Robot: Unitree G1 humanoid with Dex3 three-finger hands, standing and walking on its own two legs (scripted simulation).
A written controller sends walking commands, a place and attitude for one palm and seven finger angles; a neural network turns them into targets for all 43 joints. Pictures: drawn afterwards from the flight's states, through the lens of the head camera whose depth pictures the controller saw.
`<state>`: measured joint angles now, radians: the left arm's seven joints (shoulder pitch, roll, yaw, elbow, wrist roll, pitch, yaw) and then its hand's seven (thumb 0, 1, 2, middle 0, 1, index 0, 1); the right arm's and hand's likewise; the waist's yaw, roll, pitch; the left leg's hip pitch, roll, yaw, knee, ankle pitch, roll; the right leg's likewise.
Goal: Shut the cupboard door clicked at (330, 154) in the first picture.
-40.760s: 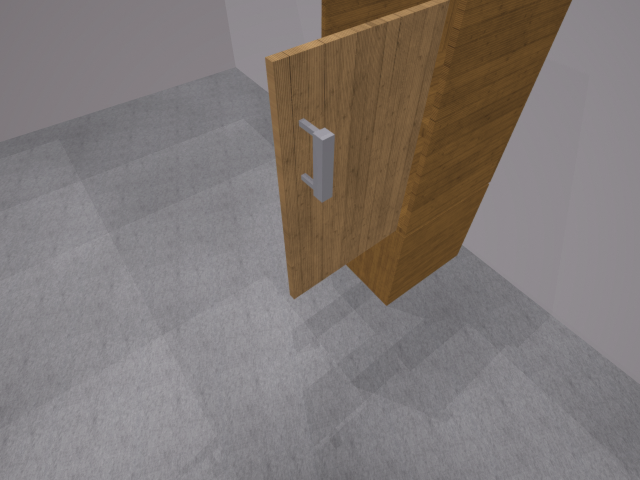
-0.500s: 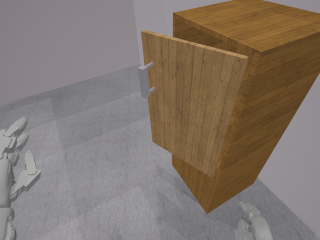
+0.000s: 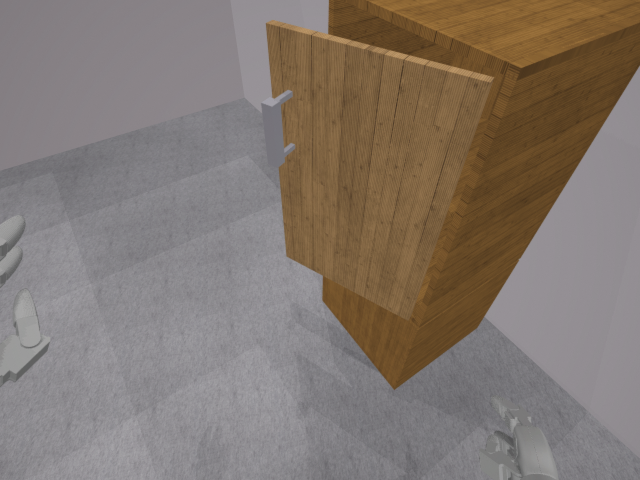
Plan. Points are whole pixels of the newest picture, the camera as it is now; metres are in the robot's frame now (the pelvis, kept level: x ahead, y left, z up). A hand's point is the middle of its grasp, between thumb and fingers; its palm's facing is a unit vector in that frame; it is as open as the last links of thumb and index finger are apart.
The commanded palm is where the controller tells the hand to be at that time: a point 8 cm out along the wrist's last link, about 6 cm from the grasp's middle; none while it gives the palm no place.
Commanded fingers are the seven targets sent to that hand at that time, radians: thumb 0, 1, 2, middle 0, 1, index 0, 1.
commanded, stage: step back with the hand held close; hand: left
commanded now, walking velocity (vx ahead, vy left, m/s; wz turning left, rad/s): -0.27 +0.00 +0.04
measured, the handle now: (281, 128) +0.68 +0.12 +0.08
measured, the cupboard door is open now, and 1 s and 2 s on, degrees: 23 23 23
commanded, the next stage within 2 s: stop stepping back and stand still in 0.74 s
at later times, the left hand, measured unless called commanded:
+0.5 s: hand out of the picture +0.09 +0.27 +0.17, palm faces +0.52 -0.76 -0.40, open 7.4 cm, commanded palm +0.03 +0.31 +0.18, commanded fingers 0.00 0.90 0.90 -0.20 -0.30 -0.20 -0.30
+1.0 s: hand out of the picture -0.02 +0.31 +0.17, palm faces +0.54 -0.74 -0.40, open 7.4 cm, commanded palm -0.10 +0.33 +0.18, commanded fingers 0.00 0.90 0.90 -0.20 -0.30 -0.20 -0.30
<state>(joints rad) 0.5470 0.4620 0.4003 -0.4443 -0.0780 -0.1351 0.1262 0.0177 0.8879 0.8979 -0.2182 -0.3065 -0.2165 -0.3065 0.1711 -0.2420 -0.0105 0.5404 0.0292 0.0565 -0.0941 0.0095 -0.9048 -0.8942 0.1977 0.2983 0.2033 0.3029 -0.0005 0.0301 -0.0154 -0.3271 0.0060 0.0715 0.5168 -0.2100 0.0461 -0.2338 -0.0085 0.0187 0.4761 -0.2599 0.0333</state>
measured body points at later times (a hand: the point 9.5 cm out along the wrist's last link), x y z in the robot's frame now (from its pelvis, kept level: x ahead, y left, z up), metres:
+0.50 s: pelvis -0.09 +0.00 -0.02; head -0.09 +0.01 +0.43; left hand +0.06 +0.31 +0.19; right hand +0.08 -0.23 -0.10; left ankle +0.03 +0.09 -0.73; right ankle -0.01 -0.14 -0.74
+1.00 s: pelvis -0.20 +0.02 -0.01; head -0.20 +0.05 +0.44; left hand -0.06 +0.35 +0.19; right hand -0.02 -0.20 -0.08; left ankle -0.06 +0.11 -0.73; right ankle -0.18 -0.12 -0.71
